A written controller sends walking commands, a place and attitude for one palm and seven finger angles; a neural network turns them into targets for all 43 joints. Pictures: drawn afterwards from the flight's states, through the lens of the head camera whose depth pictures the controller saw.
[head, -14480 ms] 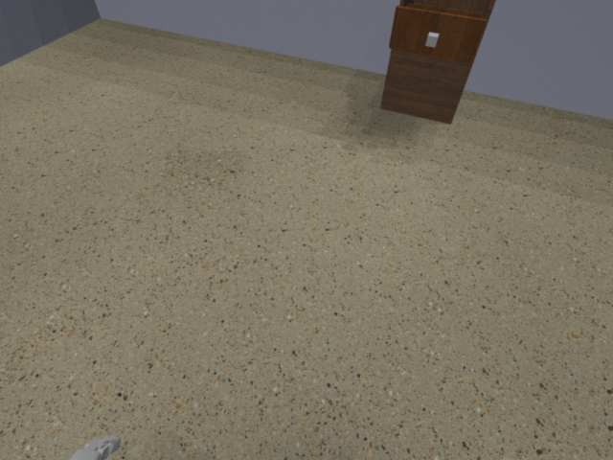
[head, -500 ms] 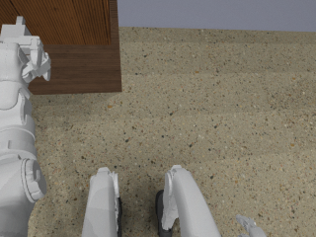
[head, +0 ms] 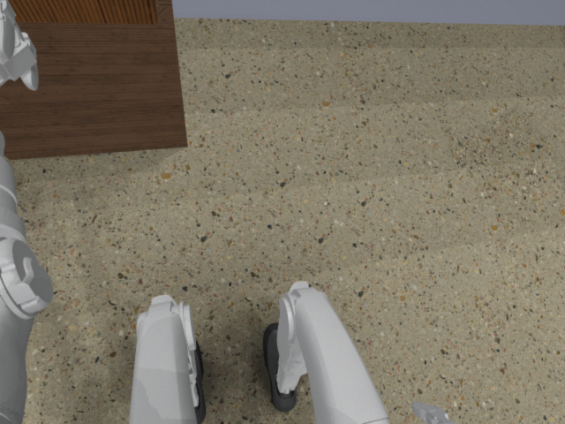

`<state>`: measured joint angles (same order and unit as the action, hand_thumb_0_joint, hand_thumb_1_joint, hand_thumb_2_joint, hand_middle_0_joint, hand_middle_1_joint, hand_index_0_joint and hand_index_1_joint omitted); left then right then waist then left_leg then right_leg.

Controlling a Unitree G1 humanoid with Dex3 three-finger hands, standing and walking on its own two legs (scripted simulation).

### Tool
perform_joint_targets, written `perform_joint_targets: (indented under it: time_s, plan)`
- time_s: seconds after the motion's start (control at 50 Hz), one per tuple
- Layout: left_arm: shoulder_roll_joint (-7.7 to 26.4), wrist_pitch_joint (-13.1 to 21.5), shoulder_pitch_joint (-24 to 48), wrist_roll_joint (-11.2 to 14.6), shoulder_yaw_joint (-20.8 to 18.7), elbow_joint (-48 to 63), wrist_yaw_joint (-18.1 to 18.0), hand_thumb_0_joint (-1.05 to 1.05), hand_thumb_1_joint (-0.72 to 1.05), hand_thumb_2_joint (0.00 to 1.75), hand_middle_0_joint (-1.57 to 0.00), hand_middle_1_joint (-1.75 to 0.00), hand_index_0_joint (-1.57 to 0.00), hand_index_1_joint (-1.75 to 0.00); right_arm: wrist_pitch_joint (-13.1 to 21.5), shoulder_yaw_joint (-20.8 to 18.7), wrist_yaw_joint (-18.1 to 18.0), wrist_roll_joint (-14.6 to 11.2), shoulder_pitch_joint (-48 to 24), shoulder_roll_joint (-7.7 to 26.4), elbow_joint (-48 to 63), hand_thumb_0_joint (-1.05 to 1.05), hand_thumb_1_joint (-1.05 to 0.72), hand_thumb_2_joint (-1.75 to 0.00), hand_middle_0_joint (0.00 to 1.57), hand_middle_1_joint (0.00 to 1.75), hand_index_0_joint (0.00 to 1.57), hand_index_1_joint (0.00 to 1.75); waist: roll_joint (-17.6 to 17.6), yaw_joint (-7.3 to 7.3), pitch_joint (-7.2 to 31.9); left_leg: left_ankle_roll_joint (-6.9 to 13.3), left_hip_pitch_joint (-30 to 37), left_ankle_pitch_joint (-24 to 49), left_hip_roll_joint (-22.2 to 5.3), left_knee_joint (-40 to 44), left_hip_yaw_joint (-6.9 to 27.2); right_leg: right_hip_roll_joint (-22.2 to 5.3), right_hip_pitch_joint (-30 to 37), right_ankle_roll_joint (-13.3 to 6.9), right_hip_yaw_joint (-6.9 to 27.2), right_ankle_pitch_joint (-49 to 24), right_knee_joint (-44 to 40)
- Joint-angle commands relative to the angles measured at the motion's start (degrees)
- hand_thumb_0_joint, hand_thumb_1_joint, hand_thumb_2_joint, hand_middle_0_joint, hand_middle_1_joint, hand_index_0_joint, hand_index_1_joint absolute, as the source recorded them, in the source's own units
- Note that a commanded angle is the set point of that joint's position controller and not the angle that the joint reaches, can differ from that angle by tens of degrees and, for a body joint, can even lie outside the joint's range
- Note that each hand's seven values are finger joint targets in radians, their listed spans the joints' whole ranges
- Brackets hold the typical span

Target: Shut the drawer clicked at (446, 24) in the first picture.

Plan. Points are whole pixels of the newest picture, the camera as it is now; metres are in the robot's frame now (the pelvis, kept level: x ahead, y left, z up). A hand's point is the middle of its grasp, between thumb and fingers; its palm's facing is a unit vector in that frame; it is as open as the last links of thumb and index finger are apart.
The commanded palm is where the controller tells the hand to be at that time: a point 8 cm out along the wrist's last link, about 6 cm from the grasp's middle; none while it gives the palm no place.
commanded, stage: push the drawer shut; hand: left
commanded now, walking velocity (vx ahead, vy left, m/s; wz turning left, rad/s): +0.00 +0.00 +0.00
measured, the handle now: out of the picture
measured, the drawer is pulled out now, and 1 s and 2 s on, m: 0.04 0.00 0.00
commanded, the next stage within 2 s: pull the fist back off the drawer in 0.52 s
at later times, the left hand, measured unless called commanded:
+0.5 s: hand (26, 22) +0.59 +0.26 +0.03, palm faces +0.10 -0.99 -0.06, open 3.6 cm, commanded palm +0.63 +0.26 +0.04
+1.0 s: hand (26, 22) +0.59 +0.26 +0.03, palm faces +0.09 -0.99 -0.07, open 3.6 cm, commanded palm +0.59 +0.25 +0.04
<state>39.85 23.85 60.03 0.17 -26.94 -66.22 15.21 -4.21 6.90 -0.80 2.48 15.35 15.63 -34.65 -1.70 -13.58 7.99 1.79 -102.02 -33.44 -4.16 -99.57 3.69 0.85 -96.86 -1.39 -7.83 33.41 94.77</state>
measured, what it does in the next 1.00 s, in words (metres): stands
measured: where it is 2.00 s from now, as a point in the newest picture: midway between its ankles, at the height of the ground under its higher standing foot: (237, 389)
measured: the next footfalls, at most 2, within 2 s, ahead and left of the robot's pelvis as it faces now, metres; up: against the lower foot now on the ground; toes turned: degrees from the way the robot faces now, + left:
none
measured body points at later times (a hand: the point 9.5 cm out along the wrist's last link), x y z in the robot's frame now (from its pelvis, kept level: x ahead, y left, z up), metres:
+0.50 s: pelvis -0.01 +0.00 -0.01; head +0.23 +0.07 +0.36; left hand +0.58 +0.31 +0.04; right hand +0.00 -0.26 -0.10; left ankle +0.08 +0.11 -0.50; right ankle +0.08 -0.11 -0.50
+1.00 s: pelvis -0.02 +0.01 -0.01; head +0.22 +0.08 +0.36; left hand +0.58 +0.31 +0.04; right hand -0.03 -0.25 -0.09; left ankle +0.08 +0.11 -0.50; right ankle +0.08 -0.11 -0.50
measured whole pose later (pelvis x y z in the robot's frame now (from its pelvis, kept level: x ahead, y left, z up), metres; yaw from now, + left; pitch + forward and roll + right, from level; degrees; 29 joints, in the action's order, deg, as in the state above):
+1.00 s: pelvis -0.02 +0.01 -0.01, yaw -2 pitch +36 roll -10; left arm 49.8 17.5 72.8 -4.8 -25.7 -69.5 14.6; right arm -4.1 10.5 -0.8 3.0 18.3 15.3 -33.0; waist -1.4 -18.9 4.9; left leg 2.8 -107.7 -31.2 -4.3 -101.4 4.6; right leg 1.2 -101.6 -0.6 -8.5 30.5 95.1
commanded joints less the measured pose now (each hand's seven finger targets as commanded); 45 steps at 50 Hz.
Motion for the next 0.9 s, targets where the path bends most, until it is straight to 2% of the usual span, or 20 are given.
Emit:
perform_joint_targets:
  time_s: [0.0, 0.02, 0.06, 0.1, 0.14, 0.16, 0.22, 0.26, 0.3, 0.34, 0.38, 0.42, 0.48, 0.52, 0.56, 0.6, 0.66, 0.76, 0.82, 0.88]
  plan:
    - [19.04, 2.49, 34.05, 1.08, -1.45, 13.31, -2.47, 0.0, 0.9, 0.9, -1.4, -1.6, -1.4, -1.6, 0.59, -4.5, -1.19, 0.37, 11.81, 13.1, 1.31, 0.0, -0.9, -0.9, 0.2, 0.3, 0.2, 0.3, -16.42, -2.95, 34.62, 0.91, 30.82, 5.71, 1.38, 12.02, 4.61, 2.06, 11.01, -0.22, 3.84, -4.79, -12.06]
    - [20.57, 2.38, 34.31, 0.5, -2.07, 12.78, -2.57, 0.0, 0.9, 0.9, -1.4, -1.6, -1.4, -1.6, 0.52, -4.37, -1.13, 0.48, 11.95, 13.4, 1.33, 0.0, -0.9, -0.9, 0.2, 0.3, 0.2, 0.3, -18.1, -2.44, 35.23, 0.66, 31.11, 5.71, 1.52, 12.15, 4.77, 1.95, 10.94, -0.43, 3.74, -4.79, -11.8]
    - [19.96, 1.8, 35.79, -0.15, -0.74, 12.03, -2.73, 0.0, 0.9, 0.9, -1.4, -1.6, -1.4, -1.6, 0.35, -4.26, -1.13, 0.57, 12.26, 13.51, 1.33, 0.0, -0.9, -0.9, 0.2, 0.3, 0.2, 0.3, -17.47, -3.53, 35.54, 0.79, 31.56, 5.75, 1.29, 11.85, 5.31, 2.08, 9.71, -0.35, 3.59, -5.03, -11.51]
    - [21.24, 1.47, 36.85, -0.61, -0.89, 11.05, -2.75, 0.0, 0.9, 0.9, -1.4, -1.6, -1.4, -1.6, 0.36, -3.89, -1.11, 0.58, 12.77, 13.38, 1.23, 0.0, -0.9, -0.9, 0.2, 0.3, 0.2, 0.3, -18.43, -3.82, 34.83, 0.89, 30.69, 6.03, 1.38, 11.38, 4.83, 2.09, 9.98, -0.4, 3.8, -5.19, -11.62]
    - [23.31, 1.38, 38.68, -1.27, -1.59, 12.62, -2.8, 0.0, 0.9, 0.9, -1.4, -1.6, -1.4, -1.6, 0.09, -3.73, -1.03, 0.89, 13.28, 13.66, 1.42, 0.0, -0.9, -0.9, 0.2, 0.3, 0.2, 0.3, -20.53, -3.64, 37.28, 0.78, 32.43, 8.64, 1.32, 11.04, 5.1, 2.05, 10.24, -0.53, 3.58, -6.49, -11.07]
    - [22.38, 1.0, 38.81, -1.49, -0.9, 12.15, -2.75, 0.0, 0.9, 0.9, -1.4, -1.6, -1.4, -1.6, -0.08, -3.76, -0.91, 0.89, 13.47, 13.59, 1.42, 0.0, -0.9, -0.9, 0.2, 0.3, 0.2, 0.3, -20.4, -4.09, 37.72, 0.78, 33.03, 9.13, 1.27, 10.9, 5.26, 2.16, 9.92, -0.53, 3.49, -6.86, -11.1]
    - [23.77, 0.38, 40.12, -1.81, -1.32, 12.53, -2.53, 0.0, 0.9, 0.9, -1.4, -1.6, -1.4, -1.6, -0.43, -3.47, -0.75, 1.01, 14.21, 13.73, 1.4, 0.0, -0.9, -0.9, 0.2, 0.3, 0.2, 0.3, -21.78, -4.37, 38.05, 0.75, 33.82, 10.65, 1.16, 10.59, 5.37, 2.18, 9.77, -0.52, 3.24, -7.74, -10.88]
    - [24.58, -0.34, 40.6, -2.06, -1.61, 11.64, -2.4, 0.0, 0.9, 0.9, -1.4, -1.6, -1.4, -1.6, -0.66, -3.27, -0.7, 0.99, 14.5, 13.74, 1.4, 0.0, -0.9, -0.9, 0.2, 0.3, 0.2, 0.3, -20.06, -4.95, 37.5, 0.99, 32.28, 10.43, 1.05, 10.1, 5.28, 2.29, 10.47, -0.37, 3.31, -7.85, -11.0]
    - [24.98, -0.6, 41.83, -2.57, -1.2, 11.74, -2.19, 0.0, 0.9, 0.9, -1.4, -1.6, -1.4, -1.6, -0.72, -3.11, -0.67, 1.03, 14.79, 13.59, 1.4, 0.0, -0.9, -0.9, 0.2, 0.3, 0.2, 0.3, -22.32, -5.26, 37.76, 0.98, 32.86, 11.19, 1.05, 9.72, 5.24, 2.3, 9.5, -0.53, 3.3, -8.21, -10.73]
    - [25.12, -1.17, 43.78, -2.35, -0.64, 10.93, -2.21, 0.0, 0.9, 0.9, -1.4, -1.6, -1.4, -1.6, -0.89, -2.9, -0.9, 0.94, 15.12, 13.76, 1.06, 0.0, -0.9, -0.9, 0.2, 0.3, 0.2, 0.3, -20.16, -6.56, 35.8, 1.32, 30.37, 8.74, 1.01, 9.46, 5.02, 2.32, 9.59, -0.13, 3.48, -7.31, -11.22]
    - [26.9, -1.64, 44.36, -2.63, -0.99, 10.04, -2.37, 0.0, 0.9, 0.9, -1.4, -1.6, -1.4, -1.6, -0.84, -2.43, -1.12, 0.83, 15.26, 13.74, 1.29, 0.0, -0.9, -0.9, 0.2, 0.3, 0.2, 0.3, -19.76, -6.59, 34.92, 1.53, 27.35, 6.88, 1.17, 9.19, 4.25, 2.44, 11.07, -0.09, 4.04, -6.22, -11.59]
    - [27.13, -1.53, 45.97, -2.96, -0.29, 10.92, -2.5, 0.0, 0.9, 0.9, -1.4, -1.6, -1.4, -1.6, -0.7, -2.17, -1.26, 0.96, 15.32, 13.72, 1.27, 0.0, -0.9, -0.9, 0.2, 0.3, 0.2, 0.3, -22.42, -6.82, 35.6, 1.34, 28.68, 6.49, 1.21, 9.5, 4.4, 2.36, 10.38, -0.22, 3.94, -6.16, -11.48]
    - [26.68, -1.65, 47.02, -3.18, 1.08, 10.66, -2.78, 0.0, 0.9, 0.9, -1.4, -1.6, -1.4, -1.6, -0.3, -1.89, -1.51, 0.85, 14.9, 13.82, 1.28, 0.0, -0.9, -0.9, 0.2, 0.3, 0.2, 0.3, -22.08, -7.63, 34.93, 1.37, 28.44, 3.59, 1.0, 9.98, 4.88, 2.41, 9.14, -0.12, 3.86, -4.87, -11.49]
    - [27.48, -1.62, 47.01, -3.55, 1.48, 9.78, -2.87, 0.0, 0.9, 0.9, -1.4, -1.6, -1.4, -1.6, 0.05, -1.41, -1.59, 0.8, 14.54, 13.95, 1.34, 0.0, -0.9, -0.9, 0.2, 0.3, 0.2, 0.3, -24.18, -7.57, 33.56, 1.14, 28.54, 1.51, 0.99, 10.73, 4.95, 2.34, 8.12, -0.31, 3.78, -3.94, -11.55]
    - [27.8, -1.73, 47.21, -3.39, 1.94, 9.44, -2.84, 0.0, 0.9, 0.9, -1.4, -1.6, -1.4, -1.6, 0.61, -1.18, -1.87, 0.57, 14.01, 14.09, 1.43, 0.0, -0.9, -0.9, 0.2, 0.3, 0.2, 0.3, -22.83, -8.03, 33.51, 1.38, 26.68, -0.85, 0.99, 10.63, 4.75, 2.29, 8.91, -0.12, 4.26, -2.82, -11.86]
    - [28.26, -1.55, 47.94, -3.62, 2.48, 9.59, -2.79, 0.0, 0.9, 0.9, -1.4, -1.6, -1.4, -1.6, 1.15, -0.92, -2.12, 0.52, 13.97, 13.98, 1.3, 0.0, -0.9, -0.9, 0.2, 0.3, 0.2, 0.3, -24.51, -8.22, 33.07, 1.34, 27.38, -1.05, 0.86, 11.11, 4.8, 2.25, 8.26, -0.18, 4.16, -2.71, -11.86]
    - [29.74, -1.86, 46.98, -3.58, 1.17, 9.1, -2.67, 0.0, 0.9, 0.9, -1.4, -1.6, -1.4, -1.6, 1.34, -0.77, -2.15, 0.51, 14.12, 14.38, 1.59, 0.0, -0.9, -0.9, 0.2, 0.3, 0.2, 0.3, -23.23, -7.72, 33.77, 1.3, 26.44, -1.75, 0.96, 11.21, 5.05, 2.26, 9.42, -0.16, 4.08, -2.59, -11.62]
    - [29.7, -2.36, 46.01, -3.42, 0.11, 9.11, -2.56, 0.0, 0.9, 0.9, -1.4, -1.6, -1.4, -1.6, 1.14, -0.86, -2.0, 0.64, 14.45, 14.63, 2.13, 0.0, -0.9, -0.9, 0.2, 0.3, 0.2, 0.3, -22.53, -7.1, 33.16, 1.1, 26.46, -2.54, 0.93, 11.86, 5.89, 2.22, 8.83, -0.26, 3.53, -2.5, -11.18]
    - [29.56, -2.39, 46.0, -3.5, -0.78, 11.38, -2.7, 0.0, 0.9, 0.9, -1.4, -1.6, -1.4, -1.6, 0.81, -1.24, -1.61, 0.88, 14.82, 14.82, 2.28, 0.0, -0.9, -0.9, 0.2, 0.3, 0.2, 0.3, -25.16, -6.25, 34.89, 0.67, 30.17, -1.2, 0.71, 12.54, 7.06, 2.09, 6.79, -0.55, 2.87, -3.56, -10.31]
    - [26.43, -3.49, 43.05, -3.22, -0.23, 9.39, -2.88, 0.0, 0.9, 0.9, -1.4, -1.6, -1.4, -1.6, 0.52, -1.63, -1.31, 0.72, 14.78, 14.63, 2.37, 0.0, -0.9, -0.9, 0.2, 0.3, 0.2, 0.3, -22.32, -6.06, 32.68, 0.63, 29.34, -2.64, 0.65, 13.29, 7.53, 2.14, 6.29, -0.46, 2.51, -2.92, -10.59]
